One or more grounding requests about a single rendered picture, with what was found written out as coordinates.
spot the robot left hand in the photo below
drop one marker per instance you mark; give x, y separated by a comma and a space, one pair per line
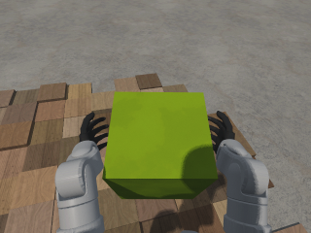
88, 133

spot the carton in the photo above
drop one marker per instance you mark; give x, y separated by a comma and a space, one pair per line
159, 146

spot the robot right hand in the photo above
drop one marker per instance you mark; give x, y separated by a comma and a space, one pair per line
224, 133

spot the right robot forearm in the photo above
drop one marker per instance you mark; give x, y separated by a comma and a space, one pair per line
246, 189

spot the left robot forearm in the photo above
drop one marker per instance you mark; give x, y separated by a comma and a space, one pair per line
77, 192

